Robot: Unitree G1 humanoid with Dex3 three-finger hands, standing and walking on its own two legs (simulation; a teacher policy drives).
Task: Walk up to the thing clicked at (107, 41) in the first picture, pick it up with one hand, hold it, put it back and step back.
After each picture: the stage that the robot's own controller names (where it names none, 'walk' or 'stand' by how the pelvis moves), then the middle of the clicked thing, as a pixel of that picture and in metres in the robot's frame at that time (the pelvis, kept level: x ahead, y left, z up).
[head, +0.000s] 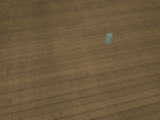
stand; (108, 38) +1.50 -0.33 -0.72
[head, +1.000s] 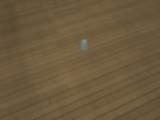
walk; (84, 45) +1.40 +0.07 -0.69
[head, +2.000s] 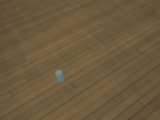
walk; (59, 76) +0.91 +0.30 -0.71
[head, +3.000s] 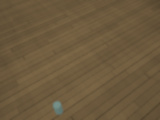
walk; (58, 108) +0.59 +0.25 -0.71
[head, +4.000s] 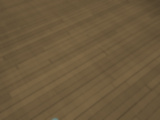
stand; out of the picture +0.45 +0.22 -0.71
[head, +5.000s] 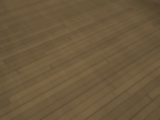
stand; out of the picture +0.41 +0.22 -0.72
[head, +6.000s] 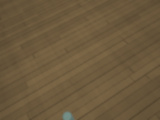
walk; (68, 118) +0.41 +0.21 -0.70
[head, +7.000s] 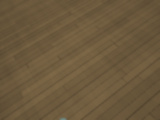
walk; out of the picture +0.40 +0.26 -0.70
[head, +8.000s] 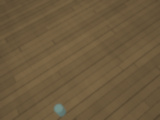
walk; (60, 110) +0.41 +0.24 -0.69
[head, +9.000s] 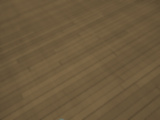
walk; out of the picture +0.46 +0.27 -0.71
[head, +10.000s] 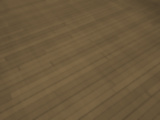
stand; out of the picture +0.46 +0.20 -0.72
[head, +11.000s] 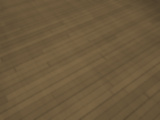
stand; out of the picture +0.41 +0.23 -0.73
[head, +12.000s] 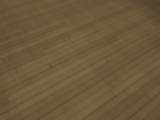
stand; out of the picture +0.41 +0.22 -0.73
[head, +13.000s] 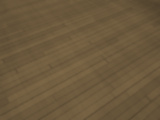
go down; out of the picture +0.41 +0.22 -0.73
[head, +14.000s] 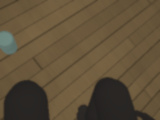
go down; (7, 43) +0.50 +0.26 -0.32
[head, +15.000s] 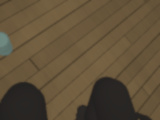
approach; (2, 44) +0.48 +0.28 -0.31
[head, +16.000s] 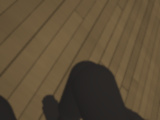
close in; out of the picture +0.47 +0.33 -0.23
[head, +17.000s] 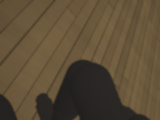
close; out of the picture +0.45 +0.33 -0.23
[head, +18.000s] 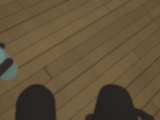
lift; (1, 64) +0.37 +0.27 -0.09
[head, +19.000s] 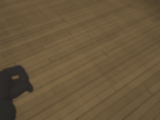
hold; out of the picture +0.28 +0.20 -0.66
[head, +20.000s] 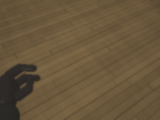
hold; out of the picture +0.21 +0.22 -0.70
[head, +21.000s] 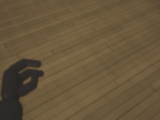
stand; out of the picture +0.21 +0.23 -0.70
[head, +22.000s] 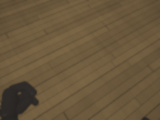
crouch; out of the picture +0.22 +0.25 -0.62
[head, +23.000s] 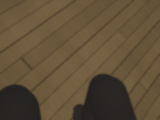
lower; out of the picture +0.25 +0.30 -0.30
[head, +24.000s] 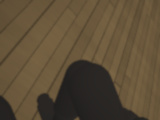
lower; out of the picture +0.20 +0.33 -0.26
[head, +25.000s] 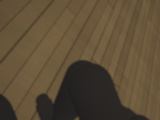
lower; out of the picture +0.19 +0.34 -0.25
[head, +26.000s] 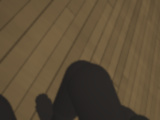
lower; out of the picture +0.19 +0.34 -0.26
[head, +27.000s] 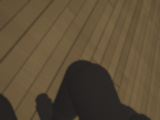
lower; out of the picture +0.19 +0.35 -0.26
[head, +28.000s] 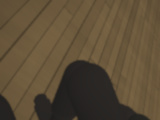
loosen; out of the picture +0.19 +0.34 -0.26
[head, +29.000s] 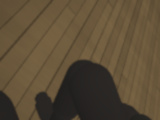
rise; out of the picture +0.19 +0.35 -0.26
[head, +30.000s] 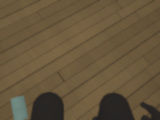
walk; (19, 108) +0.25 +0.31 -0.44
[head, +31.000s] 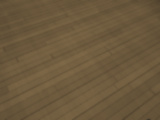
stand; out of the picture +0.18 +0.28 -0.69
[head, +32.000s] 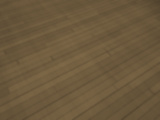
stand; out of the picture +0.20 +0.29 -0.69
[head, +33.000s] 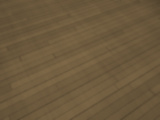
stand; out of the picture +0.20 +0.28 -0.71
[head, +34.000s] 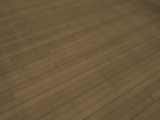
stand; out of the picture +0.20 +0.26 -0.75
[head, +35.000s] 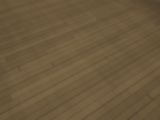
stand; out of the picture +0.18 +0.27 -0.75
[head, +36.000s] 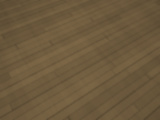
walk; out of the picture +0.23 +0.25 -0.73
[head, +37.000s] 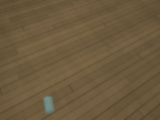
walk; (48, 104) +0.53 +0.20 -0.73
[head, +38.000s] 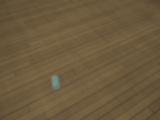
stand; (55, 82) +0.87 +0.26 -0.73
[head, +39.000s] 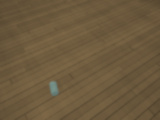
stand; (53, 88) +0.81 +0.25 -0.74
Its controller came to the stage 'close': yes
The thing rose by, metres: 0.54
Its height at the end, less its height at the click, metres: -0.02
